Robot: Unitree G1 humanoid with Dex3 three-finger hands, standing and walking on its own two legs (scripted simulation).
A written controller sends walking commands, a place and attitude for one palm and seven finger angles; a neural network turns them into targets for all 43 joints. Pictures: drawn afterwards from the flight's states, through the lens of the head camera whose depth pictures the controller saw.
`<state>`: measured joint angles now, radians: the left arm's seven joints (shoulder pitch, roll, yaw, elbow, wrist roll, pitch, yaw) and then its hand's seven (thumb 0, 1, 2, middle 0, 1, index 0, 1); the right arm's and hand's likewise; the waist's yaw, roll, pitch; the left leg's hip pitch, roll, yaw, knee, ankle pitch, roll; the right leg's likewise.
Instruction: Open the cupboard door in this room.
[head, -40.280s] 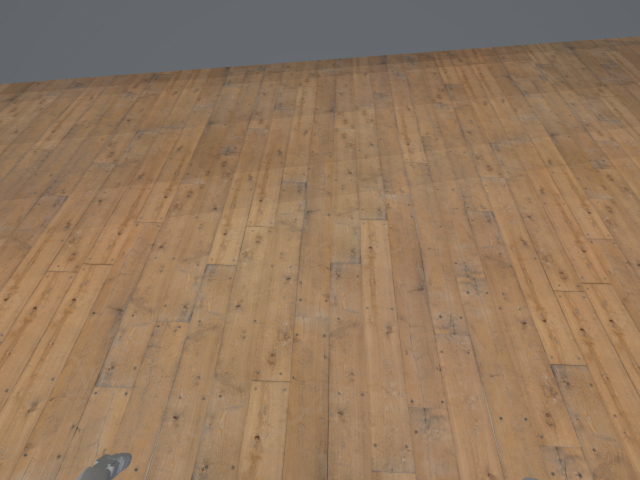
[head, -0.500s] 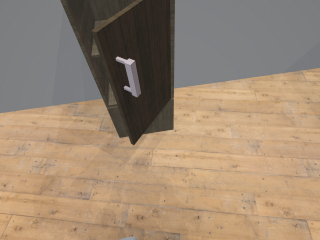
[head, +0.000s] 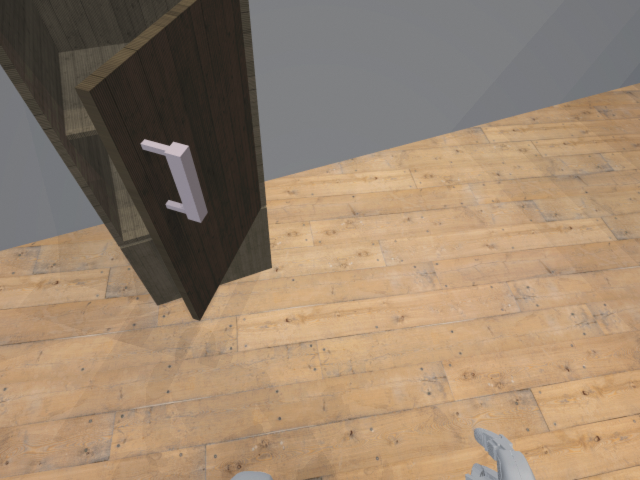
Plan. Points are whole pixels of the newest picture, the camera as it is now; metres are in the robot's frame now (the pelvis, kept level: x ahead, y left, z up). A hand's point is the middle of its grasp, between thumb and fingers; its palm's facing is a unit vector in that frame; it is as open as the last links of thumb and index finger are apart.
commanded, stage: walk to a spot facing it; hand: left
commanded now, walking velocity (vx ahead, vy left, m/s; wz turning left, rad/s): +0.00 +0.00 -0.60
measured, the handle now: (175, 182) +0.48 +0.27 +0.04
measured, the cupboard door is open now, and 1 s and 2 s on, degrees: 49 49 49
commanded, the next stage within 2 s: none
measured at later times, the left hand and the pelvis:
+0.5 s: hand (232, 434) +0.18 +0.14 -0.14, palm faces -0.35 -0.89 -0.29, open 7.4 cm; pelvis +0.00 -0.01 +0.00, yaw -20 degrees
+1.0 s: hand (249, 391) +0.25 +0.13 -0.16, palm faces -0.54 -0.83 -0.16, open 7.4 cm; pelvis +0.10 -0.01 +0.01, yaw -36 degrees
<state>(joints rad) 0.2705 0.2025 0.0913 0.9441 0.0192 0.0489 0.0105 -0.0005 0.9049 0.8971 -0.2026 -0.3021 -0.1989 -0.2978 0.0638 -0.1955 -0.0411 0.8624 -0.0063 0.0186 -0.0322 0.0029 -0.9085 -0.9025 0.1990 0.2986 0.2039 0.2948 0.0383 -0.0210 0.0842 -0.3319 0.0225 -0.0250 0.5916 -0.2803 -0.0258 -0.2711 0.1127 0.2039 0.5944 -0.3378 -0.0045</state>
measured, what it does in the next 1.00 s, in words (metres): walks ahead, turning right: right foot, then left foot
